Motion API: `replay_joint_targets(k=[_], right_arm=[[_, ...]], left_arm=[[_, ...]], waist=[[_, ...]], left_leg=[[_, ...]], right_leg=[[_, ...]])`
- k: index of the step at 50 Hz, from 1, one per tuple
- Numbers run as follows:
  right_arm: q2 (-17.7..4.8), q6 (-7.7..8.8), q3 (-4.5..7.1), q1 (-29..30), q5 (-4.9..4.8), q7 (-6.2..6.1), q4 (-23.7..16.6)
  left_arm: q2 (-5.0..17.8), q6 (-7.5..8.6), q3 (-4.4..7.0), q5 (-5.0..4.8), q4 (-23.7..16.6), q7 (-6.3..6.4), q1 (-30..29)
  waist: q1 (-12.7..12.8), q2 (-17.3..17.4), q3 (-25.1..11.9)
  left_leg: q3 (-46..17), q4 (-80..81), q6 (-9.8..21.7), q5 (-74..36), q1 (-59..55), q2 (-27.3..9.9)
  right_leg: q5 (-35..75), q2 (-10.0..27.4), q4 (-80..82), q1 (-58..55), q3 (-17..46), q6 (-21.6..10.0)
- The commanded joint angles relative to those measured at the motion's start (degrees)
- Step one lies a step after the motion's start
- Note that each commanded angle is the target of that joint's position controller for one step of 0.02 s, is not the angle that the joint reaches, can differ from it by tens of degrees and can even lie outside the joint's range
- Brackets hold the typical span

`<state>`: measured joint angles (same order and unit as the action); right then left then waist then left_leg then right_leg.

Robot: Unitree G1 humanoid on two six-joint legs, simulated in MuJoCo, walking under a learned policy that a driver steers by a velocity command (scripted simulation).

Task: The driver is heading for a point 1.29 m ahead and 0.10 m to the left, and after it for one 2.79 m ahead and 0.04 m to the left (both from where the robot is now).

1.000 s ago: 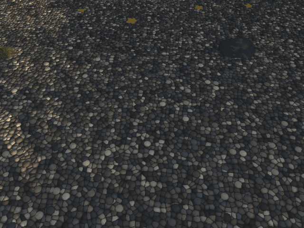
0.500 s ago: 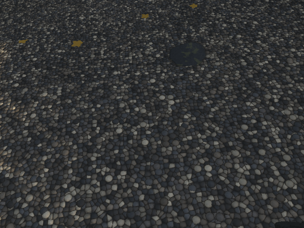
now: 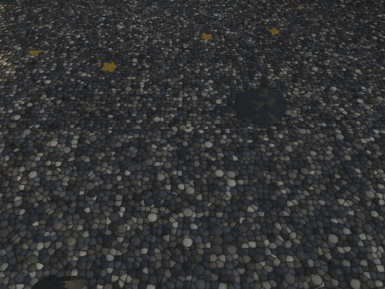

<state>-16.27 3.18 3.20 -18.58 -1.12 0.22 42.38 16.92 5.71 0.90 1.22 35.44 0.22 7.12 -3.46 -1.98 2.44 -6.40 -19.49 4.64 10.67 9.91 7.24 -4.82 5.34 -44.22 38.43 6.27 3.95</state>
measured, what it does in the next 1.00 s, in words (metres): walks ahead: right foot, then left foot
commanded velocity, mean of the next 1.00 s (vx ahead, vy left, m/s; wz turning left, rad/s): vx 0.50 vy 0.00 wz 0.24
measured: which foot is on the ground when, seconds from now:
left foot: down 0.00-0.16, up 0.18-0.64, down 0.66-1.00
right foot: up 0.00-0.14, down 0.16-0.68, up 0.70-1.00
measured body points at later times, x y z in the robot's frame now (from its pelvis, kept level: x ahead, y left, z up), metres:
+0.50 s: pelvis +0.27 -0.04 +0.00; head +0.30 -0.03 +0.45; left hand +0.21 +0.25 -0.11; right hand +0.54 -0.22 -0.08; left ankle +0.36 +0.15 -0.68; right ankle +0.24 -0.16 -0.74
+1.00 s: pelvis +0.52 +0.09 +0.00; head +0.53 +0.10 +0.45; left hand +0.61 +0.35 -0.12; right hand +0.59 -0.14 -0.13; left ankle +0.44 +0.17 -0.74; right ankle +0.70 -0.04 -0.66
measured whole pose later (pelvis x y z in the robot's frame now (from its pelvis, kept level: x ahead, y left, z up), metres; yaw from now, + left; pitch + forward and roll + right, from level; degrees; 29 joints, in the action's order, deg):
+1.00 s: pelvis +0.52 +0.09 +0.00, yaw +12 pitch +2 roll +1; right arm -12.0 6.0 0.8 -23.2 5.8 1.4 47.0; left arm 14.7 4.8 0.2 4.0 45.7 -5.5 10.7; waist -2.2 -2.2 -0.6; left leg 11.1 -13.2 2.3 12.8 2.2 0.6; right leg 2.2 5.0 -53.1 43.7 3.3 -1.6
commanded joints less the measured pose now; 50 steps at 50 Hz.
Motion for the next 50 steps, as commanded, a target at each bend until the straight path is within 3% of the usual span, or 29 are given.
replay_joint_targets(k=[1,3,5,7,8,9,10,11,12,13,15,20,24,28,31,33,34,35,36,37,38,39,40,41,42,44,45,47,50], right_arm=[[-10.57,0.37,2.89,0.49,-0.66,-0.81,-3.48],[-10.21,-0.16,2.87,-0.80,-1.04,-1.00,-3.03],[-9.90,-0.56,2.89,-0.77,-0.72,-1.07,-3.08],[-7.56,-0.81,2.23,-0.40,-0.22,-0.85,-3.53],[-3.48,-0.55,0.80,-0.91,0.51,-0.43,-4.52],[0.20,0.13,-0.45,-8.41,-0.61,-0.33,-6.21],[-5.32,0.15,0.41,-8.49,-1.73,-0.56,-5.61],[-8.94,-0.24,1.48,-2.77,-1.50,-0.71,-5.84],[-9.08,-0.59,1.70,1.03,-0.64,-0.83,-6.59],[-8.45,-0.68,1.82,3.08,-0.03,-0.71,-7.35],[-6.50,-1.25,1.80,3.14,-0.52,-0.09,-7.79],[-3.33,-2.13,0.91,7.18,0.04,0.44,-9.32],[-2.37,-1.36,0.29,13.05,-0.15,1.83,-10.22],[-1.33,-0.68,-0.40,19.38,-0.33,2.75,-12.41],[-3.60,-0.24,0.49,18.72,0.29,2.93,-13.07],[-8.39,-0.12,3.05,4.06,0.66,2.08,-8.68],[-13.25,-0.56,4.53,-6.34,1.31,0.93,-6.60],[-16.72,-0.59,4.49,-5.93,1.85,0.53,-6.81],[-11.43,-0.29,3.33,-5.68,1.63,0.61,-7.10],[-9.31,0.04,2.53,-2.88,1.26,0.62,-6.07],[-7.34,0.37,1.97,0.42,0.97,0.77,-5.49],[-5.48,0.74,1.58,3.33,1.12,0.98,-5.29],[-4.14,1.31,1.35,5.17,1.53,1.10,-5.24],[1.89,3.01,-1.05,0.67,5.92,0.56,-3.30],[2.03,3.44,-0.93,0.65,6.30,0.72,-2.77],[-0.74,4.03,-0.51,3.28,5.90,0.99,-3.04],[-1.76,4.14,-0.52,3.15,6.22,0.99,-2.68],[-1.97,4.12,-0.97,0.89,7.23,0.86,-0.98],[-2.80,4.09,-1.32,-1.32,7.19,1.36,1.18]], left_arm=[[3.38,0.91,0.83,-0.92,-4.14,-0.23,-4.27],[5.04,1.18,1.57,-1.56,-4.53,-0.49,-5.07],[6.62,1.48,2.57,-1.86,-4.37,-0.69,-3.80],[8.21,1.85,3.94,-1.69,-2.87,-0.41,3.37],[11.13,2.00,4.88,-0.67,-2.49,0.06,10.89],[15.98,1.11,6.05,0.33,-0.98,0.04,15.51],[12.33,0.74,5.66,-0.75,-0.49,-0.49,16.10],[8.45,0.57,4.66,-0.99,-1.16,-0.33,13.75],[6.99,0.31,4.08,-0.65,-1.18,-0.25,11.05],[5.64,0.15,3.62,-0.41,-0.79,-0.22,9.17],[4.48,0.41,3.34,-0.21,0.14,0.00,7.79],[6.93,0.90,4.49,-0.76,3.40,-0.01,8.75],[8.66,0.22,4.90,-1.06,5.21,0.26,8.82],[9.91,-0.58,5.12,-2.46,8.53,-0.20,13.44],[11.82,-1.71,5.35,-3.72,10.59,-0.36,14.00],[11.55,-2.13,4.70,-3.87,11.47,-0.10,13.32],[8.12,-1.68,3.15,-2.17,10.02,-0.10,13.41],[1.44,-0.72,1.16,-1.88,8.81,-0.69,20.19],[8.24,-0.02,2.97,-3.64,9.65,-0.76,15.15],[9.45,0.10,3.66,-4.75,7.62,-0.77,10.89],[8.28,0.05,3.48,-4.08,7.38,-0.41,9.05],[7.65,-0.36,3.70,-3.06,7.54,-0.21,8.92],[6.74,-1.22,3.78,-3.04,8.38,-0.26,11.25],[-1.61,0.37,-0.24,6.42,9.37,-3.10,14.59],[-2.17,0.56,0.06,5.96,10.25,-4.24,14.30],[0.29,0.68,0.44,3.43,9.52,-5.50,11.06],[1.30,0.53,0.52,2.94,8.89,-5.76,9.02],[0.85,-0.04,-0.01,2.66,7.77,-5.79,5.34],[-0.33,-0.88,-0.76,2.75,6.68,-6.13,1.45]], waist=[[-0.31,5.70,-2.14],[-0.17,6.62,-2.71],[1.17,7.91,-3.28],[5.32,8.18,-5.98],[8.53,2.56,-13.02],[5.75,-15.22,-20.05],[6.64,-14.16,-18.12],[8.31,-7.33,-11.01],[7.88,-3.42,-6.90],[7.01,-2.92,-3.97],[5.29,-5.39,-1.90],[5.18,-2.64,-0.55],[6.99,-1.62,0.54],[8.62,-0.59,2.72],[5.30,-2.19,1.39],[-3.22,-2.17,-7.67],[-6.98,3.14,-16.34],[-1.45,16.07,-25.07],[-5.01,9.36,-23.68],[-3.71,9.43,-13.98],[-1.62,6.91,-9.37],[0.34,7.25,-6.38],[2.34,8.32,-5.55],[3.96,8.48,-3.29],[4.12,6.55,-2.08],[4.77,6.34,-1.85],[4.62,5.57,-1.76],[4.01,4.96,-1.55],[3.00,5.05,-1.24]], left_leg=[[-9.42,5.75,8.22,-4.61,9.82,-11.08],[-13.17,2.40,7.02,-1.04,5.56,-12.48],[-16.81,-1.78,5.70,0.08,1.96,-14.00],[-16.18,-9.83,3.07,-1.39,3.24,-11.51],[-11.87,-24.85,0.93,3.95,8.26,-8.03],[-3.30,-44.01,-2.87,23.41,26.71,-0.42],[-3.39,-53.52,-3.79,22.17,35.50,-4.93],[-3.25,-56.51,-4.24,16.27,37.25,-7.04],[-1.59,-55.83,-4.62,11.79,35.86,-8.80],[-1.56,-53.38,-4.86,8.89,34.60,-10.17],[-0.43,-50.06,-5.02,6.18,30.76,-12.15],[0.65,-40.05,-6.17,0.59,33.13,-13.17],[3.63,-27.19,-5.40,-10.06,30.23,-12.71],[5.81,-18.19,-2.99,-8.48,26.45,-10.94],[8.53,-12.94,0.00,-0.70,20.38,-8.09],[10.39,-8.24,2.91,-6.53,-2.79,-5.56],[-1.93,-11.50,6.22,-10.63,-22.45,-16.82],[-29.01,-5.64,14.52,-1.57,-35.49,-31.52],[-30.20,-1.24,13.15,2.30,-30.96,-30.90],[-20.10,0.09,10.65,0.25,-24.00,-28.72],[-13.93,1.72,9.07,-2.72,-16.89,-25.94],[-9.45,3.83,8.12,-4.44,-11.16,-23.88],[-5.83,6.31,7.50,-5.40,-6.94,-22.54],[-5.61,8.40,8.34,-1.23,-1.77,-23.51],[-4.30,10.14,8.72,-1.22,-1.25,-24.19],[1.27,12.25,8.65,-2.37,-0.68,-23.14],[3.17,13.24,8.94,-4.59,-1.31,-23.61],[7.30,13.73,9.32,-10.91,-4.48,-24.18],[14.41,13.46,8.35,-17.95,-4.18,-22.19]], right_leg=[[9.97,-4.80,9.27,-13.35,-3.29,1.21],[8.49,-4.84,13.14,-14.05,-1.23,0.57],[3.51,-4.80,14.91,-16.00,-0.52,-1.07],[0.05,-3.90,18.01,-26.79,-1.50,-4.27],[-4.43,5.01,18.06,-39.41,6.65,-8.15],[-15.49,18.04,23.02,-56.47,31.99,-17.25],[-29.63,20.06,26.71,-55.55,42.01,-18.48],[-29.33,17.11,27.62,-49.75,33.23,-16.08],[-20.62,14.34,27.66,-43.53,24.21,-14.36],[-13.21,11.74,28.65,-38.74,18.00,-13.80],[-6.25,8.91,31.49,-33.51,9.73,-13.02],[4.66,10.02,34.74,-34.12,0.37,-15.05],[8.26,8.71,35.08,-35.33,-7.64,-13.52],[10.17,10.08,34.99,-37.91,-9.46,-13.43],[27.90,11.40,28.94,-42.14,-8.56,-13.17],[37.79,7.66,11.93,-36.37,-11.40,-10.49],[17.29,4.34,-6.08,-22.01,-11.84,-8.02],[-28.86,-5.79,-24.78,-3.37,-6.76,-4.68],[-29.41,-4.52,-30.28,0.58,1.45,-4.75],[-24.77,-2.08,-30.12,4.52,-0.03,-4.98],[-19.88,0.26,-27.40,3.60,-1.21,-4.79],[-16.08,1.70,-25.06,1.70,-1.35,-4.41],[-12.77,2.87,-24.23,-2.18,-0.67,-4.13],[-7.73,1.39,-26.21,-1.86,-0.26,-6.68],[-6.54,1.12,-24.91,-0.16,0.77,-7.63],[-1.59,0.97,-21.84,2.98,0.26,-7.85],[1.54,1.03,-19.66,4.58,0.48,-7.33],[6.51,1.68,-13.65,7.77,0.47,-5.59],[12.50,0.70,-2.70,3.97,-3.62,-5.11]])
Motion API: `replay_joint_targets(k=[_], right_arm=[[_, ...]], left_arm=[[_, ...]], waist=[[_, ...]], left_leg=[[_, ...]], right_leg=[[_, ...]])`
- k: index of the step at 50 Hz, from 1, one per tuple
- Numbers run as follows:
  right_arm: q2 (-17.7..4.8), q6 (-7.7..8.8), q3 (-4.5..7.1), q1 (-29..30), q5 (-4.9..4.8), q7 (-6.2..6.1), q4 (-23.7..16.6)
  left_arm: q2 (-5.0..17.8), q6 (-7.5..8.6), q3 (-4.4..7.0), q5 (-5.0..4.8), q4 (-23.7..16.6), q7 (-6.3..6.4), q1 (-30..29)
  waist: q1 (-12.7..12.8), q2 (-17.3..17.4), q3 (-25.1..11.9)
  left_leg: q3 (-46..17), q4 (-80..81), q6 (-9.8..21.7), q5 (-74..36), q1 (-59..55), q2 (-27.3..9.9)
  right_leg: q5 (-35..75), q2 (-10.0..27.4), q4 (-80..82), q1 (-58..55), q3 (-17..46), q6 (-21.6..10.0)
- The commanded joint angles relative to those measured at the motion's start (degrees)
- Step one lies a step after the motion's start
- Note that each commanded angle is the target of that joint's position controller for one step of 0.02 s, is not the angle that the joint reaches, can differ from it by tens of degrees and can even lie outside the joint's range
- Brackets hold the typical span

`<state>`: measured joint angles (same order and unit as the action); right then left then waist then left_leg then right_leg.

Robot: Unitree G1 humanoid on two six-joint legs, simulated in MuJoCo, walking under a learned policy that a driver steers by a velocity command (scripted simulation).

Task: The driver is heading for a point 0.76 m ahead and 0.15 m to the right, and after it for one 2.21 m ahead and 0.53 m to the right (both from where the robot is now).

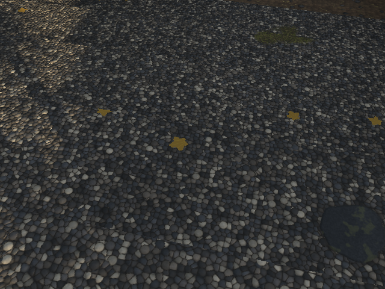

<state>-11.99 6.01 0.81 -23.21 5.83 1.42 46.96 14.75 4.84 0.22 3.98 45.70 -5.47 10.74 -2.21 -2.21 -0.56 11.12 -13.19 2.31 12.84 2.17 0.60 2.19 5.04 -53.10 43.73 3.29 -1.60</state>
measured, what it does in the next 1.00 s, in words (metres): walks ahead, turning right: right foot, then left foot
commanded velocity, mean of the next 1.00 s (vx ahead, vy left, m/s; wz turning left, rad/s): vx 0.50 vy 0.00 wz -0.37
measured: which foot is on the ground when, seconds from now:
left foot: down 0.00-0.26, up 0.28-0.62, down 0.64-1.00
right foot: up 0.00-0.20, down 0.22-0.64, up 0.66-1.00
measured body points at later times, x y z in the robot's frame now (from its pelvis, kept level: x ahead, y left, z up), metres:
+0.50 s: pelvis +0.30 -0.08 -0.01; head +0.31 -0.08 +0.44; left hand +0.36 +0.15 -0.15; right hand +0.42 -0.35 -0.10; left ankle +0.45 +0.05 -0.70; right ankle +0.27 -0.16 -0.75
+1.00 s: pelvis +0.55 -0.14 -0.02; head +0.55 -0.14 +0.43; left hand +0.83 -0.04 -0.11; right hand +0.39 -0.31 -0.16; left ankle +0.52 -0.01 -0.75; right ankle +0.60 -0.33 -0.71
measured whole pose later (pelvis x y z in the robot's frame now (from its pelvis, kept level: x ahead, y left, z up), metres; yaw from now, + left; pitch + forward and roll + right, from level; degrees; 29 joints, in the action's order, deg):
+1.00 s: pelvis +0.55 -0.14 -0.02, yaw -22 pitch +3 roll +2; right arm -10.9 7.0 -0.7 -31.2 4.5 0.8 53.9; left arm 12.8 4.0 -1.4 6.4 41.3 -3.5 5.9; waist -8.5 -2.2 -4.7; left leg 0.1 -31.7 4.5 23.5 11.8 4.0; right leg 5.9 5.1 -47.4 38.7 4.4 2.2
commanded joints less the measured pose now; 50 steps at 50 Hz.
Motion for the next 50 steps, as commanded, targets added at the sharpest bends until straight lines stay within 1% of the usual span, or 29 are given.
replay_joint_targets(k=[1,7,10,11,12,13,14,15,16,17,19,20,22,24,27,30,32,33,34,35,36,38,40,42,44,46,47,48,50], right_arm=[[-7.24,1.20,0.92,1.71,0.23,0.41,-2.29],[-10.18,0.51,1.73,-2.33,-0.37,0.38,2.86],[-13.33,0.12,3.01,-1.60,-0.13,-0.48,3.67],[-13.05,0.26,2.83,-2.91,0.76,-0.26,3.89],[-7.89,0.82,1.09,-8.27,3.09,0.01,3.45],[-3.03,1.46,-1.74,-10.67,3.91,2.22,1.02],[-7.14,0.84,-0.16,3.18,-0.88,3.55,0.07],[-6.50,1.23,-0.18,11.74,-2.72,3.06,-2.88],[-9.12,1.49,0.30,13.24,-1.42,1.56,-3.53],[-8.28,1.39,0.02,11.25,0.15,0.12,-3.96],[-4.66,0.06,-1.13,8.30,0.03,-1.36,-4.01],[-4.77,-0.61,-1.24,7.71,-0.20,-1.64,-4.12],[-6.23,-1.52,-1.21,7.40,-1.29,-1.81,-4.11],[-3.68,-2.18,-2.48,12.68,-1.79,-1.28,-5.73],[-4.27,-1.47,-2.91,18.87,-1.85,-0.31,-7.67],[-7.91,0.56,-1.86,18.78,-2.62,-1.27,-7.38],[-12.52,1.97,0.15,4.33,-3.00,-2.43,-3.75],[-16.51,2.49,1.05,-7.79,-2.69,-2.58,-1.53],[-15.78,1.19,0.47,-9.26,-1.82,-0.66,-1.65],[-12.83,1.25,0.74,-3.80,-1.77,-0.27,-2.03],[-8.49,1.09,-0.51,2.70,-2.98,-0.23,-3.20],[-2.02,1.20,-2.62,7.34,-3.45,-1.37,-3.12],[-2.91,1.22,-1.79,8.08,-2.84,-2.31,-2.60],[-5.91,1.43,-0.31,2.73,-2.29,-1.34,0.18],[-7.08,1.06,0.47,0.16,-0.61,0.29,2.04],[-6.83,1.09,0.41,1.13,-0.75,1.33,1.21],[-4.33,1.60,-0.29,-2.07,-0.37,0.66,3.23],[-3.40,1.91,-0.64,-8.30,-1.78,-0.54,4.33],[-2.15,1.66,-1.06,-18.09,-1.49,-1.80,7.69]], left_arm=[[1.77,-0.43,-0.11,-0.03,-4.11,-0.49,-3.52],[3.08,-1.14,0.81,-0.47,-6.28,0.42,-8.85],[6.06,-0.15,2.46,-1.84,-6.55,1.40,-5.76],[8.82,0.56,3.84,-2.36,-5.04,2.23,-0.24],[12.05,0.42,5.37,-1.91,-2.05,3.82,10.84],[13.40,-0.14,5.67,-1.79,0.92,4.88,23.11],[11.29,0.19,5.43,-1.09,4.74,4.35,30.34],[13.26,1.61,6.57,-1.67,5.15,4.18,25.98],[10.53,2.30,5.73,-2.55,4.72,3.88,20.16],[5.90,2.79,3.65,-2.81,4.58,3.37,16.32],[1.94,2.72,1.56,-2.20,1.78,2.67,6.31],[2.36,3.04,1.43,-2.08,0.07,2.53,2.92],[6.07,3.75,2.20,-1.38,-2.03,2.09,-0.30],[8.40,3.77,3.06,-0.88,-1.09,1.17,3.18],[9.99,2.35,3.92,-0.21,-0.85,-0.31,10.45],[9.29,1.73,3.99,-0.44,-2.25,-0.46,9.82],[6.89,2.55,3.07,0.10,-3.71,-0.22,6.41],[-0.63,3.42,1.15,0.46,-4.64,-0.03,11.77],[-0.52,3.75,1.20,0.17,-4.54,0.06,16.29],[5.35,3.32,2.73,0.34,-3.78,0.88,11.10],[5.51,2.34,2.39,0.66,-3.01,2.52,8.88],[2.14,0.86,0.99,2.66,-3.83,3.98,5.74],[1.26,0.23,0.44,1.92,-5.32,3.36,1.97],[1.64,-0.04,0.43,0.71,-5.13,2.63,1.25],[-0.65,-0.59,-0.80,1.59,-4.95,1.46,1.32],[1.03,-0.34,-0.59,2.26,-5.17,0.39,1.96],[1.92,-0.32,-0.74,2.10,-6.57,0.98,-1.65],[3.13,-0.33,-0.27,2.90,-7.61,1.87,-5.79],[1.50,-0.29,-0.70,2.40,-9.45,3.19,-14.57]], waist=[[1.37,5.74,2.51],[1.07,6.49,5.31],[4.90,7.11,2.95],[6.77,6.04,-1.49],[6.84,-0.09,-12.98],[10.08,-8.02,-26.63],[17.17,0.49,-18.18],[16.35,-0.81,-4.76],[13.67,-1.99,-1.68],[9.04,-2.16,-2.79],[1.56,0.38,-1.56],[0.21,1.09,-0.70],[-0.35,2.04,0.41],[1.90,1.51,2.02],[5.92,-0.42,0.77],[3.88,0.19,0.31],[-3.13,3.01,-3.78],[-3.44,16.20,-15.84],[-2.88,19.98,-19.79],[-2.38,8.25,-4.41],[-0.74,5.11,-1.46],[1.72,4.58,-1.86],[1.27,3.14,-2.34],[0.07,3.96,-1.46],[0.26,5.25,-0.79],[1.02,5.16,-1.02],[-0.67,5.16,0.23],[-4.41,5.31,-1.39],[-9.34,5.78,0.57]], left_leg=[[-1.92,7.03,10.33,-21.25,3.44,-15.70],[0.32,3.04,8.18,-28.39,-10.35,-18.86],[4.79,-8.09,5.91,-50.08,-11.05,-17.81],[6.29,-18.10,4.07,-53.48,-5.78,-15.23],[6.03,-35.26,-0.77,-40.37,11.36,-12.46],[0.72,-49.44,-5.07,6.66,30.32,-3.67],[-9.65,-61.01,-3.97,17.52,42.27,1.94],[-15.49,-64.56,-2.30,15.35,50.63,-1.40],[-17.54,-63.83,-1.87,13.09,47.71,-4.16],[-18.45,-61.01,-0.96,10.48,41.64,-5.39],[-17.95,-56.44,-0.86,9.90,29.76,-7.30],[-17.08,-53.77,-1.62,10.82,28.55,-6.91],[-13.91,-43.56,-3.62,6.44,23.51,-6.47],[-11.20,-32.87,-4.87,-0.20,18.34,-5.16],[-10.57,-25.94,-5.42,-9.87,18.03,-2.17],[-10.83,-19.96,-3.47,-8.35,13.81,-0.67],[-13.78,-20.19,3.10,-9.92,-3.15,-4.19],[-31.82,-17.24,17.36,-27.19,-20.91,-17.53],[-55.58,-8.41,26.51,-12.70,-27.02,-26.63],[-53.94,-5.14,21.43,3.10,-14.05,-26.01],[-44.31,-3.61,17.10,12.43,-3.89,-22.52],[-35.47,0.66,14.98,4.63,5.29,-16.55],[-28.39,1.47,14.40,-3.51,7.60,-12.54],[-23.67,1.14,14.49,-8.62,8.29,-10.46],[-20.79,-2.00,14.12,-10.75,15.96,-8.61],[-20.28,-5.35,14.70,-8.76,22.74,-7.99],[-25.99,-9.71,14.78,-4.44,11.81,-10.29],[-28.69,-13.44,15.87,-2.06,-2.09,-10.93],[-34.10,-20.11,15.40,3.23,-10.94,-12.17]], right_leg=[[6.33,0.30,8.14,-2.51,-1.92,0.00],[-0.70,-3.01,18.50,-2.92,-4.04,-3.38],[-5.20,-9.08,21.75,-15.12,-8.45,-6.60],[-2.67,-12.01,20.44,-27.60,-9.29,-8.77],[8.74,-8.64,11.66,-53.90,-1.92,-15.47],[0.56,5.61,21.18,-78.28,26.50,-26.32],[-8.25,8.56,31.64,-76.62,36.88,-22.21],[-14.32,8.03,34.27,-65.57,31.75,-17.76],[-14.38,6.42,34.84,-53.70,28.20,-17.49],[-9.79,5.49,35.31,-44.31,25.44,-17.94],[-8.70,4.10,39.92,-25.82,22.06,-17.56],[-12.45,3.25,41.90,-21.60,21.14,-17.35],[-15.93,-0.04,42.91,-13.76,16.30,-15.03],[-14.04,-2.64,42.27,-9.79,14.00,-13.62],[-10.61,-1.46,37.11,-16.44,17.16,-14.48],[-7.53,-0.55,30.28,-21.42,21.43,-12.61],[-2.48,-4.45,15.41,-15.04,20.14,-7.59],[-22.01,-14.33,-5.77,-7.58,9.75,-1.31],[-39.97,-15.48,-22.28,7.98,7.88,0.46],[-33.05,-10.18,-29.53,15.64,8.47,0.32],[-25.78,-5.97,-30.44,12.84,6.60,0.06],[-18.17,-1.52,-21.41,4.03,6.12,0.85],[-20.65,-1.53,-14.47,0.52,3.61,3.18],[-15.75,-0.90,-4.77,-0.81,0.17,5.41],[-5.79,-0.40,-2.51,-8.49,-2.15,4.23],[-3.00,-1.63,-4.48,-13.79,-4.12,2.42],[5.66,2.23,0.75,-2.29,4.20,2.62],[8.36,1.47,7.33,9.14,3.79,3.37],[7.50,2.07,14.26,18.49,4.27,4.81]])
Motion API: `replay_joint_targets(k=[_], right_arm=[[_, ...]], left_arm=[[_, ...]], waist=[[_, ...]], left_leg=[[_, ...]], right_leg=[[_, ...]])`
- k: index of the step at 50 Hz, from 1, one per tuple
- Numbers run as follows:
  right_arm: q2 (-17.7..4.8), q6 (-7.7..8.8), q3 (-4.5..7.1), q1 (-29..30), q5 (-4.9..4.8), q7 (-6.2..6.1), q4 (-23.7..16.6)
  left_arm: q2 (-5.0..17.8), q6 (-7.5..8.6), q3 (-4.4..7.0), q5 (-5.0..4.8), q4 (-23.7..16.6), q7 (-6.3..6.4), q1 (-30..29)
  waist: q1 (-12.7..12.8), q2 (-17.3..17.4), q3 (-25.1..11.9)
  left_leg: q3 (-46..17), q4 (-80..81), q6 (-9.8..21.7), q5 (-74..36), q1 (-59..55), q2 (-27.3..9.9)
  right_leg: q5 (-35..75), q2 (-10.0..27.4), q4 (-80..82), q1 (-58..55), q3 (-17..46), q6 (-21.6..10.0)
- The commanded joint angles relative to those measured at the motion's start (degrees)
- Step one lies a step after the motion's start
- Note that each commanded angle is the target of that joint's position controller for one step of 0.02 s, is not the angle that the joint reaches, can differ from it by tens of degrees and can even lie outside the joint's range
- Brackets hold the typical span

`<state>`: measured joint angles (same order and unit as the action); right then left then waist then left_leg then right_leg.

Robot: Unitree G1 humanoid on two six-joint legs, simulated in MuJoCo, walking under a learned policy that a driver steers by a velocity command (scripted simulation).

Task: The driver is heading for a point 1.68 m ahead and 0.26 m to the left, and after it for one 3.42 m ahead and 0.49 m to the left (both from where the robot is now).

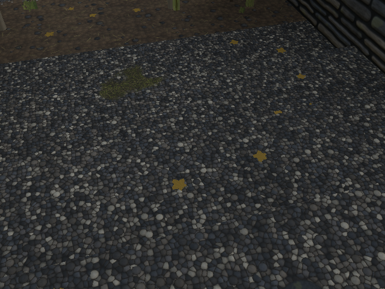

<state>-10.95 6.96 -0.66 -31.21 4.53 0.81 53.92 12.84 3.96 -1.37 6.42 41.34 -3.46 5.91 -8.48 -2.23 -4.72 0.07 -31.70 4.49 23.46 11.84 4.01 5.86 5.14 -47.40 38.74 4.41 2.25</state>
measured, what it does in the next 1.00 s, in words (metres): goes down, turning left: right foot 0.15 m lower, then left foot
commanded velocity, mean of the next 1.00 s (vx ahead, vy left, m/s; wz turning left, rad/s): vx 0.50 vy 0.00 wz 0.38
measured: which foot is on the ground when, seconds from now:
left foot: down 0.00-0.18, up 0.20-0.70, down 0.72-1.00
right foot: up 0.00-0.18, down 0.20-0.74, up 0.76-1.00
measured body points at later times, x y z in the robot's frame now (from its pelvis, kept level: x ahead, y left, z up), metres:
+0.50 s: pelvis +0.28 -0.07 -0.14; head +0.27 -0.07 +0.31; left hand +0.17 +0.13 -0.28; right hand +0.51 -0.24 -0.24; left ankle +0.43 +0.12 -0.80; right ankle +0.23 -0.18 -0.87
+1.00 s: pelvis +0.52 +0.09 -0.13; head +0.53 +0.09 +0.32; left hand +0.55 +0.35 -0.25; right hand +0.55 -0.15 -0.28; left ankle +0.46 +0.15 -0.87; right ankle +0.72 +0.00 -0.80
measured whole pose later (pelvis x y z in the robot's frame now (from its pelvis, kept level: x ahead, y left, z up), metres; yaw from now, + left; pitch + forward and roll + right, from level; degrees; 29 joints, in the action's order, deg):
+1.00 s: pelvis +0.52 +0.09 -0.13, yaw +25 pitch +0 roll +2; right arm -9.9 5.9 2.3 -27.6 4.2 2.1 59.2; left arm 12.2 4.8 2.1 4.1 51.5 -3.4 10.0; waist -4.5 -1.9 -0.1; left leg 3.8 -16.6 4.5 11.8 4.9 4.8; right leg -4.9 7.4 -51.2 39.2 1.1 -3.3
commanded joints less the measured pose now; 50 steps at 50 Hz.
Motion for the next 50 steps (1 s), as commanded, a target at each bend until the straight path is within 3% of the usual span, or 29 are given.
replay_joint_targets(k=[1,2,4,6,8,9,10,11,12,13,14,16,17,18,19,23,27,32,35,36,37,38,39,40,41,42,43,44,50], right_arm=[[-2.37,0.22,-0.01,-11.69,-0.13,-1.04,1.05],[-1.17,-0.32,-0.73,-9.12,-1.15,-0.83,-0.45],[-6.87,-1.15,0.17,-3.51,0.73,1.81,-2.21],[-8.97,-0.42,0.77,-0.96,0.08,2.39,-3.33],[-10.71,-1.09,1.23,-1.71,-2.09,1.71,-1.36],[-11.50,-1.86,1.25,-2.79,-1.33,2.17,-0.21],[-9.85,-1.68,1.07,-4.96,0.51,3.67,0.76],[1.51,-1.32,-0.95,-18.07,0.07,4.83,3.79],[-0.76,-1.10,-0.64,-17.32,-1.61,6.13,2.20],[-3.24,-1.20,0.43,-2.96,-2.15,6.05,-4.30],[-2.62,-1.11,0.78,4.15,-2.14,4.41,-4.50],[-1.48,-1.04,0.39,5.34,-1.44,2.61,-3.71],[0.74,-0.75,-0.61,9.34,-0.02,2.51,-4.76],[1.86,-1.33,-0.85,10.88,0.83,3.22,-5.06],[-0.02,-1.34,-0.07,12.26,-0.04,4.05,-4.24],[-0.71,-2.17,-0.12,20.08,-1.52,5.58,-7.06],[-2.84,-3.41,0.79,26.14,-1.90,5.23,-9.33],[-5.06,-3.61,2.10,33.57,-1.31,4.57,-12.59],[-8.27,-2.35,4.22,28.95,-2.67,2.94,-11.66],[-11.11,-1.55,6.01,21.00,-2.85,1.56,-9.29],[-13.50,-1.64,7.05,6.96,-2.82,0.26,-4.77],[-14.94,-2.92,6.66,-8.24,-1.89,-0.13,-0.08],[-15.97,-1.60,8.31,-10.09,-0.65,-0.42,2.52],[-15.74,-0.28,8.71,-1.99,-1.68,-0.27,1.87],[-10.77,0.03,7.06,4.49,-2.69,0.18,1.01],[-5.02,0.21,5.23,8.95,-3.39,0.69,0.97],[-1.84,-0.14,3.92,12.43,-3.28,1.13,-0.22],[-0.12,-0.49,3.29,13.08,-2.78,1.21,-0.53],[-3.84,0.17,3.07,7.50,0.63,1.82,1.19]], left_arm=[[2.27,0.49,0.43,-0.25,-5.16,1.19,-11.59],[0.95,0.37,-0.64,-0.29,-3.62,0.57,-9.48],[0.57,-0.48,-1.25,-1.71,-4.47,-0.35,-8.52],[4.22,-1.31,-0.38,-1.55,-4.46,-0.23,-6.39],[6.90,-0.88,0.63,-2.14,-1.23,0.43,-0.60],[9.61,-0.34,2.39,-2.86,1.86,1.26,6.83],[13.92,0.23,5.07,-3.09,4.32,1.95,18.13],[14.33,0.45,5.69,-1.83,5.44,0.65,29.70],[13.64,0.31,5.16,0.05,5.10,-1.59,33.50],[15.25,-0.25,5.60,-0.87,5.32,-1.33,27.06],[10.56,-0.26,4.48,-1.69,5.58,-1.17,22.77],[1.68,0.46,1.70,-0.93,3.47,-1.09,17.13],[-4.57,1.98,-0.32,-1.12,2.73,0.49,11.37],[-3.29,2.85,0.11,-2.07,3.12,1.53,10.18],[-2.86,3.56,0.33,-3.23,3.78,2.82,11.05],[3.90,3.61,2.19,-1.05,9.63,3.24,17.75],[4.52,3.56,2.56,-0.82,11.56,2.77,17.85],[7.20,2.68,4.26,-1.65,15.58,3.85,25.15],[11.31,1.45,6.24,-1.63,15.40,3.91,24.29],[10.46,1.61,5.93,-0.10,15.30,3.14,25.00],[3.91,2.18,3.49,1.63,14.24,1.54,27.62],[4.65,2.31,3.53,-0.71,12.47,-1.92,22.85],[3.69,2.21,3.52,-4.17,8.99,-2.95,9.59],[3.65,2.83,3.52,-4.14,7.57,-2.08,3.62],[6.20,2.75,4.43,-2.49,8.17,-0.73,7.25],[4.58,2.53,4.38,-1.66,9.10,0.13,10.44],[0.10,1.86,3.40,-1.32,10.04,0.63,12.67],[-1.31,1.24,3.22,-1.34,11.06,0.71,14.55],[-0.34,1.06,3.13,-2.47,7.67,-0.41,3.48]], waist=[[-3.78,5.58,5.67],[-2.96,3.26,7.44],[0.51,5.98,9.37],[2.95,5.01,11.47],[4.93,2.20,11.30],[8.01,1.00,8.94],[13.56,-2.58,3.74],[10.99,-13.49,-16.32],[12.99,-12.51,-20.57],[13.37,-10.72,-8.12],[12.19,-3.94,2.64],[7.05,-1.42,6.98],[3.84,2.12,10.55],[3.47,-1.08,10.45],[5.30,-0.38,8.93],[6.50,-0.60,8.19],[7.24,0.12,9.77],[9.93,-1.58,11.28],[6.20,-3.40,8.07],[3.98,-3.18,2.88],[1.50,3.63,-9.80],[-2.85,6.19,-18.54],[-7.24,2.30,-4.74],[-4.80,2.58,6.02],[0.42,3.81,4.41],[4.36,6.20,6.10],[7.78,6.07,7.43],[9.07,4.27,7.91],[7.08,4.78,6.70]], left_leg=[[-23.63,-4.28,12.98,-5.87,-17.32,-14.89],[-18.15,-7.23,10.79,-1.33,-4.35,-10.73],[-16.68,-3.68,10.40,8.30,24.53,-8.87],[-20.56,-8.19,9.30,11.86,22.93,-10.06],[-21.68,-18.08,6.12,10.40,13.67,-8.23],[-18.81,-27.01,3.71,8.98,15.09,-5.79],[-14.06,-40.46,-0.52,-1.63,22.47,-2.40],[-9.37,-68.75,-4.50,19.63,32.90,1.38],[-8.34,-86.20,-4.80,22.29,43.57,2.06],[-5.77,-85.90,-4.76,14.06,56.58,-0.28],[-6.33,-83.33,-3.05,3.05,58.89,-4.49],[-8.52,-73.35,-0.73,-11.10,48.24,-10.33],[-10.26,-54.46,1.07,-20.76,42.89,-14.42],[-8.87,-47.50,1.23,-21.15,40.00,-14.52],[-7.65,-35.97,0.40,-25.53,36.38,-13.34],[-2.96,-16.75,-0.04,-29.19,31.10,-11.15],[-2.17,-11.75,0.83,-32.87,29.71,-9.20],[2.81,-6.72,0.78,-17.66,27.36,-5.88],[7.36,-0.77,2.51,-17.63,12.12,0.45],[6.84,-5.16,5.07,-23.73,-5.13,2.63],[-7.66,-9.81,13.76,-31.66,-37.23,-5.79],[-33.24,6.79,20.15,-27.39,-49.00,-19.39],[-35.02,12.02,15.78,-19.87,-43.64,-21.05],[-28.05,13.81,13.53,-16.96,-28.28,-20.13],[-23.42,15.57,13.77,-17.38,-17.44,-18.72],[-18.77,17.61,13.17,-19.33,-6.69,-17.69],[-15.77,20.15,12.29,-19.61,3.42,-17.44],[-14.34,23.17,12.04,-17.85,7.76,-17.43],[0.13,23.77,9.18,-32.35,5.46,-14.71]], right_leg=[[4.70,2.24,10.49,22.18,2.32,1.14],[13.57,1.96,20.02,10.45,0.05,0.71],[14.98,-0.64,13.71,-18.08,-4.94,-0.08],[9.79,0.85,16.69,-20.26,-3.33,-0.58],[14.19,1.48,30.25,-25.50,-3.10,-1.29],[18.23,1.19,30.41,-36.25,-6.28,-1.83],[16.86,3.49,24.12,-52.74,-7.64,-5.43],[50.46,15.48,3.16,-76.54,1.03,-19.73],[48.88,23.37,5.25,-77.59,12.43,-25.98],[12.23,24.06,17.24,-64.15,20.53,-23.42],[-21.96,22.41,24.45,-48.35,17.93,-19.22],[-18.66,23.05,30.57,-28.07,15.52,-20.60],[-14.59,19.05,35.31,-20.68,9.33,-17.74],[-13.44,17.53,37.31,-20.43,5.54,-17.30],[-11.66,14.87,39.84,-21.03,0.40,-17.28],[9.68,14.78,39.30,-28.62,-9.09,-16.14],[11.76,13.39,38.45,-36.71,-16.15,-13.32],[21.08,14.05,34.34,-48.85,-20.37,-11.77],[40.98,13.41,21.93,-47.43,-23.87,-10.57],[38.90,11.22,10.64,-36.49,-24.38,-8.20],[18.16,7.02,-6.34,-12.17,-21.91,-2.72],[-37.28,-3.59,-21.04,-1.38,-15.58,-0.59],[-38.02,-3.25,-27.36,11.94,-5.11,-3.27],[-34.18,1.37,-27.15,13.54,-1.84,-4.34],[-31.60,3.39,-24.25,4.98,-1.24,-5.59],[-28.87,4.87,-22.49,-1.64,-1.28,-7.05],[-27.69,5.55,-20.97,-7.99,-1.06,-7.55],[-25.91,4.68,-19.95,-10.06,-1.33,-7.58],[-1.42,1.58,0.25,-8.22,-3.58,-4.51]])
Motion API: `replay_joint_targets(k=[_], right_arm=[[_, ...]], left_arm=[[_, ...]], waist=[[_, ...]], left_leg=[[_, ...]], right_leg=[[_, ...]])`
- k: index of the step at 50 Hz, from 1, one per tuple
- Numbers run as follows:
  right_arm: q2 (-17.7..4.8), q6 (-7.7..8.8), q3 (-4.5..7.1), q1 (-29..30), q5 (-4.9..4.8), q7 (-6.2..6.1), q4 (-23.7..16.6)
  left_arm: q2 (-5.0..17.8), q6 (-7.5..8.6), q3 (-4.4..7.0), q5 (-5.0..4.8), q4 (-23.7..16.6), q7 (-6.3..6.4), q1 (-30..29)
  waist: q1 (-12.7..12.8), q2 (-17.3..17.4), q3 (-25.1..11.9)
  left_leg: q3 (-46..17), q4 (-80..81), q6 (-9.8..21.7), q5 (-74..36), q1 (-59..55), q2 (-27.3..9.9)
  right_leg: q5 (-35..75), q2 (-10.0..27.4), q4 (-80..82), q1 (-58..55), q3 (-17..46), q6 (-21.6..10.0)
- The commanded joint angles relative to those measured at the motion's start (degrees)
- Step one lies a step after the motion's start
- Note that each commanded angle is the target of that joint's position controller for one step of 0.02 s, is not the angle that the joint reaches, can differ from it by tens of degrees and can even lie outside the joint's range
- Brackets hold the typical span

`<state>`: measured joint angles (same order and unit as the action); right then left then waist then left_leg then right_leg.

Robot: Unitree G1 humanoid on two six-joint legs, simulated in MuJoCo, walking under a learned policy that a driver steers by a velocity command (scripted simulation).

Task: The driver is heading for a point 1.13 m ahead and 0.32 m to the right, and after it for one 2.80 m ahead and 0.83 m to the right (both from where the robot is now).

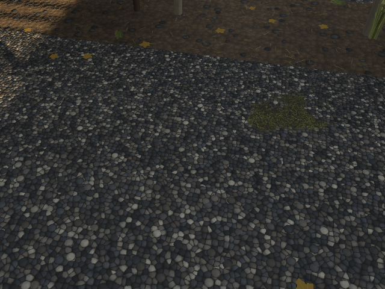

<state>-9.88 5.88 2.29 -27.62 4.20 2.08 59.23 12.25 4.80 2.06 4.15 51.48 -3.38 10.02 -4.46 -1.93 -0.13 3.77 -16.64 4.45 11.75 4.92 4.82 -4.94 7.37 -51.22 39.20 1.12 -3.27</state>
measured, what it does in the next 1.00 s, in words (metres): goes down, turning right: right foot, then left foot 0.15 m lower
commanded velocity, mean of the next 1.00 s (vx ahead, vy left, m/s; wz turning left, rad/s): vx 0.48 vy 0.00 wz -0.44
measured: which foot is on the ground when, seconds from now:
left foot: down 0.00-0.22, up 0.24-0.60, down 0.62-1.00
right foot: up 0.00-0.20, down 0.22-0.64, up 0.66-0.98, down 1.00-1.00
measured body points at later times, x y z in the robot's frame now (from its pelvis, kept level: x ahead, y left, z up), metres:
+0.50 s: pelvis +0.28 -0.07 -0.06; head +0.28 -0.07 +0.39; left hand +0.28 +0.14 -0.20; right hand +0.44 -0.33 -0.14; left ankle +0.47 +0.04 -0.74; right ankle +0.18 -0.14 -0.74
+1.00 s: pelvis +0.56 -0.18 -0.17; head +0.57 -0.19 +0.28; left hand +0.87 -0.12 -0.25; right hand +0.39 -0.34 -0.31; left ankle +0.50 +0.00 -0.89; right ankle +0.64 -0.35 -0.88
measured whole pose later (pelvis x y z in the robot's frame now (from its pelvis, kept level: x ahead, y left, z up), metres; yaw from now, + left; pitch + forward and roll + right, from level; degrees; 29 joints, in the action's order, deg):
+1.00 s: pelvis +0.56 -0.18 -0.17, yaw -31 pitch +1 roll +3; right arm -10.7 6.2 1.9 -26.9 2.7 2.7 57.5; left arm 13.8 4.3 0.6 2.4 44.9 -4.2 -0.1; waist -5.3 -2.9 -0.5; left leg 11.9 -21.1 -1.5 23.3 -2.8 -1.1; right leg 4.8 2.6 -31.9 31.5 0.7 -5.5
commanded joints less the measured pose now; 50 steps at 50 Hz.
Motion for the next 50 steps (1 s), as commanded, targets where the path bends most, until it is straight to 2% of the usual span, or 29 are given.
replay_joint_targets(k=[1,4,8,11,12,13,14,15,16,18,21,22,23,25,27,29,30,31,32,33,34,35,36,38,40,43,45,49,50], right_arm=[[-5.57,0.68,0.19,2.42,2.53,0.75,-3.15],[-5.53,0.49,-0.56,2.00,2.31,0.76,-2.82],[-7.78,1.00,-0.37,-1.54,1.16,-0.64,-2.08],[-13.65,1.05,1.76,4.47,1.71,0.06,-4.20],[-12.49,0.85,1.96,2.86,1.97,1.23,-3.86],[-2.43,0.85,-0.64,-1.86,3.41,2.93,-4.71],[-2.95,1.54,-0.81,12.02,-0.10,4.27,-11.26],[-4.55,1.71,-0.25,21.13,-1.66,3.51,-15.88],[-7.02,1.14,0.46,22.43,-0.84,1.79,-15.69],[-4.14,-0.32,-0.88,16.37,2.08,0.42,-14.53],[-0.62,-1.48,-2.71,13.71,3.10,-0.06,-15.67],[-1.75,-0.61,-2.89,14.71,3.10,0.34,-15.58],[-1.89,-0.25,-3.33,16.40,1.63,0.41,-16.07],[-2.36,-2.02,-3.55,19.85,-0.22,1.02,-18.30],[-4.93,-2.67,-3.08,20.71,0.86,0.71,-19.10],[-7.01,-2.61,-2.50,19.40,1.67,0.46,-17.85],[-8.43,-2.21,-1.58,14.44,1.23,0.04,-15.64],[-11.39,-1.36,0.06,4.84,0.44,-0.43,-13.18],[-14.17,-0.57,1.06,-6.27,0.51,-0.08,-11.52],[-14.57,-1.02,1.58,-10.04,1.40,1.39,-11.61],[-16.36,-2.01,2.55,-7.96,2.35,0.74,-10.71],[-14.83,-1.95,2.30,-0.48,1.04,0.50,-11.17],[-1.78,-0.35,-2.10,7.82,0.52,-0.17,-13.87],[1.90,0.44,-3.42,10.78,-0.52,-0.97,-13.47],[-2.17,1.46,-2.39,6.23,-2.10,-2.07,-9.36],[-9.44,2.12,0.15,6.01,-0.92,-1.07,-7.58],[-10.10,2.25,0.69,8.33,-0.41,-0.26,-7.53],[-11.67,1.17,2.14,7.41,-2.02,0.81,-5.78],[-11.71,1.17,2.55,6.74,-2.40,1.21,-6.46]], left_arm=[[-0.43,0.36,-0.64,0.40,-0.82,-1.60,4.32],[3.42,0.94,0.68,0.28,-2.99,-1.92,0.55],[4.15,1.45,1.48,-0.21,-6.78,-0.45,-4.67],[8.14,2.59,4.40,-1.57,-2.22,0.34,13.19],[9.97,3.60,5.38,-0.74,0.45,1.65,21.59],[11.15,3.64,4.76,0.23,1.42,2.65,26.64],[9.15,4.37,3.76,1.43,4.30,1.99,33.77],[7.81,6.06,3.44,0.21,3.81,1.66,28.16],[4.62,5.95,2.33,-1.31,3.45,1.07,21.63],[-0.02,4.04,-0.50,-0.21,0.83,0.32,10.18],[0.77,3.78,-1.45,-0.04,-1.23,1.11,6.24],[-0.57,4.83,-2.03,0.15,-0.87,2.63,10.19],[1.06,5.28,-1.67,0.05,-0.75,3.37,11.41],[7.44,4.46,-0.52,-0.30,0.32,2.19,16.23],[5.97,4.85,-1.31,-1.03,1.12,0.02,21.05],[5.95,3.48,-1.50,-2.67,2.33,-0.23,23.54],[7.36,2.42,-1.23,-3.18,2.41,-0.76,23.00],[7.76,1.95,-1.24,-1.22,1.15,-1.95,21.48],[-2.35,2.27,-3.09,-0.29,1.22,-2.95,29.35],[-3.58,1.43,-3.91,-1.51,1.04,-2.87,32.82],[0.86,1.09,-2.54,-1.39,-3.72,-2.54,22.44],[2.64,0.74,-1.67,-1.44,-6.74,-1.17,13.01],[3.19,1.34,-1.69,0.15,-6.54,1.02,6.70],[0.78,0.30,-1.92,0.85,-3.51,0.35,8.08],[-2.11,-0.98,-2.63,0.15,-3.30,-1.32,6.36],[-1.30,-1.23,-2.93,-1.13,-5.87,-1.91,0.25],[1.29,-1.34,-2.13,-1.70,-7.16,-1.51,-2.42],[7.25,-0.10,0.58,-1.93,-7.54,-0.35,-4.72],[11.29,0.66,2.10,-2.53,-6.77,0.26,-2.75]], waist=[[4.13,5.20,1.60],[3.78,4.87,4.42],[3.01,5.28,5.63],[11.02,3.87,1.39],[13.03,-1.48,-2.29],[11.44,-13.81,-12.51],[17.16,-6.11,-7.31],[15.80,-3.51,3.53],[12.28,2.03,4.53],[3.58,5.31,4.90],[0.60,1.03,2.19],[3.41,3.17,1.77],[5.10,4.36,2.14],[5.93,2.17,3.03],[6.22,2.53,6.16],[6.03,3.08,8.36],[3.74,3.03,7.95],[-0.62,2.24,3.47],[0.05,12.41,-14.48],[-2.03,15.82,-23.65],[-3.79,9.15,-13.19],[-2.44,8.50,-1.90],[-0.21,-3.25,1.41],[4.77,3.14,5.96],[4.69,5.75,4.04],[4.01,3.46,3.64],[5.18,3.62,3.04],[7.42,5.27,0.48],[7.99,3.76,-3.04]], left_leg=[[-1.76,5.59,8.58,-20.98,14.60,-15.28],[-1.99,2.77,7.78,-18.17,8.51,-17.46],[-0.64,-3.92,6.51,-37.04,-5.85,-20.57],[6.25,-25.72,3.69,-50.00,6.22,-16.44],[6.15,-43.89,1.60,-36.68,16.85,-12.23],[3.91,-67.71,-3.75,20.50,32.65,-1.81],[-8.09,-72.47,-2.34,26.39,47.53,0.82],[-13.77,-68.92,-3.01,21.41,55.97,-3.21],[-14.23,-68.37,-4.06,17.33,52.59,-5.76],[-13.43,-58.54,-2.67,7.97,42.79,-8.35],[-6.08,-45.08,-2.83,-11.42,22.46,-8.85],[-8.37,-35.43,-4.01,-31.17,23.44,-9.64],[-6.67,-24.87,-4.81,-41.81,17.56,-9.31],[-0.37,-21.00,-7.43,-35.72,4.18,-6.39],[-2.49,-16.80,-7.80,-29.15,4.59,-7.26],[-4.74,-0.34,-6.27,-29.09,6.57,-8.24],[-2.75,5.29,-4.75,-30.83,1.52,-8.48],[-1.89,-2.91,-0.18,-30.27,-11.85,-11.49],[-10.74,-24.83,14.13,-61.38,-38.83,-22.95],[-24.20,-23.67,24.43,-62.91,-48.43,-33.65],[-32.37,-16.08,21.63,-39.89,-40.90,-34.58],[-34.29,-7.07,18.37,-5.04,-25.79,-35.20],[-25.64,0.95,14.02,-2.95,-12.20,-30.90],[-12.60,8.40,13.63,-13.47,10.83,-24.70],[-7.41,10.07,11.83,-12.53,9.44,-22.24],[-1.84,8.33,10.57,-28.26,7.43,-21.28],[0.99,5.28,8.66,-36.87,4.30,-20.69],[3.42,-4.98,3.97,-41.43,4.65,-16.01],[4.30,-10.42,0.86,-41.67,9.66,-12.99]], right_leg=[[15.27,-1.56,-3.65,-12.41,-0.08,1.45],[11.96,-1.82,-3.74,-6.84,0.25,0.84],[-3.02,-4.14,0.99,-4.53,-3.61,-1.30],[-3.94,-11.74,5.20,-32.56,-9.64,-3.18],[3.26,-12.40,9.87,-45.89,-5.87,-8.18],[13.49,0.90,17.39,-61.83,19.16,-23.65],[11.75,6.73,26.12,-61.96,35.47,-24.64],[-0.08,9.64,26.24,-51.46,38.72,-21.62],[-3.34,8.94,24.34,-42.39,36.27,-21.25],[-6.65,5.33,24.59,-20.96,28.01,-19.12],[-12.67,-4.96,22.42,2.09,14.45,-14.04],[-13.74,-9.26,18.04,-0.32,11.17,-11.32],[-18.46,-12.06,13.44,3.33,8.13,-8.72],[-27.20,-11.41,13.71,11.41,10.46,-9.34],[-33.41,-9.01,8.70,5.18,18.23,-11.22],[-35.19,-9.07,0.61,-9.28,23.93,-11.27],[-29.78,-10.48,-6.80,-12.99,24.11,-10.84],[-14.25,-10.86,-17.04,-8.55,22.21,-7.98],[-19.45,-15.34,-38.94,5.28,13.51,-1.88],[-42.01,-18.51,-61.29,18.34,7.96,1.29],[-36.40,-15.79,-66.68,31.03,6.87,3.44],[-27.20,-9.91,-64.20,39.87,6.69,2.95],[-9.24,-4.01,-38.90,30.09,11.82,1.48],[0.27,1.94,-15.54,6.74,7.11,0.38],[0.14,1.36,-3.89,1.34,2.58,0.31],[4.13,-1.96,10.22,-6.26,-0.58,-0.45],[8.42,-3.07,13.09,-8.25,0.58,-0.61],[12.69,-7.68,20.41,-23.24,-3.07,-2.93],[24.01,-7.58,18.94,-34.87,-2.95,-5.83]])
Keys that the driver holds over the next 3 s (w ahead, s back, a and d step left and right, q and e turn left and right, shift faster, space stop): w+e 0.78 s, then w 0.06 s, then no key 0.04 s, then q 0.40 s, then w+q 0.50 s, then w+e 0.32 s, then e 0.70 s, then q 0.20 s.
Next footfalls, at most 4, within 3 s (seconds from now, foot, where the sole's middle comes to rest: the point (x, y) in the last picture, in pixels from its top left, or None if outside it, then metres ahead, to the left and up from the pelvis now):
0.22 right None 0.22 -0.14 -0.78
0.62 left None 0.53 -0.01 -0.93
1.00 right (280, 262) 0.67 -0.37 -0.93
1.44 left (215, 254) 0.72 -0.12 -0.93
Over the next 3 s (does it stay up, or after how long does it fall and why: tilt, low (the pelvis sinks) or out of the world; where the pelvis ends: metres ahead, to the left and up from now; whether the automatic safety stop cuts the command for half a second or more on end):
stays up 1.11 -0.28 -0.30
